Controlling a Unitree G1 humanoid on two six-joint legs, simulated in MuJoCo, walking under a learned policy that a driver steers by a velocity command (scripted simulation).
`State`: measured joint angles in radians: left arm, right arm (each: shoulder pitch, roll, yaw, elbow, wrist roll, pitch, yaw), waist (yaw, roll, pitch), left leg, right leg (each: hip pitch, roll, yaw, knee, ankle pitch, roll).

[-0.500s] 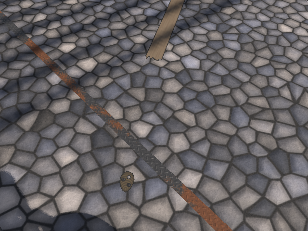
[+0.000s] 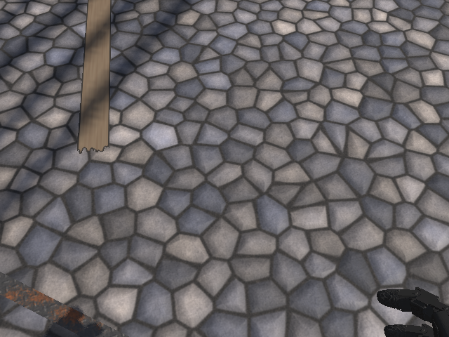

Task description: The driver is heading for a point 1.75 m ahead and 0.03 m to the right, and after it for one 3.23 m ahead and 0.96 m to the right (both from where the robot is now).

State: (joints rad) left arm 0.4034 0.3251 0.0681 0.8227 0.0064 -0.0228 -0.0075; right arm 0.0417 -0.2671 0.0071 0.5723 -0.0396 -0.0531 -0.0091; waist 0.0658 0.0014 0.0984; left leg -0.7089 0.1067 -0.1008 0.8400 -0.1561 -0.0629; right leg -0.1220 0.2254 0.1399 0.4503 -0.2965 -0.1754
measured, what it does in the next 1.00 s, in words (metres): walks ahead: left foot, then right foot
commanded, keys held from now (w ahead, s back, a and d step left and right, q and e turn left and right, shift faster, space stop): shift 1.00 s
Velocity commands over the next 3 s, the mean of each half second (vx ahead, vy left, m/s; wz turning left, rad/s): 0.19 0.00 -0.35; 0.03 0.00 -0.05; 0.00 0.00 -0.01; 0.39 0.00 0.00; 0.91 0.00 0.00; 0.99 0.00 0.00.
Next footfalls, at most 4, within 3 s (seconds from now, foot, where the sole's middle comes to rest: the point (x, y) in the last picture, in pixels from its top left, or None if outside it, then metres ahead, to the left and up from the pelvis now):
0.10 left None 0.23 0.17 -0.77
0.48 right None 0.18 -0.04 -0.77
2.34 right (272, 259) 0.65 -0.08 -0.77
2.82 left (256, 139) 1.13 -0.02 -0.77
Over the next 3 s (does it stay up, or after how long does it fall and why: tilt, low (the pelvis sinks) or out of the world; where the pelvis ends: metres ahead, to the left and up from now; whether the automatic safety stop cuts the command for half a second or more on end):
stays up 1.09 -0.07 0.00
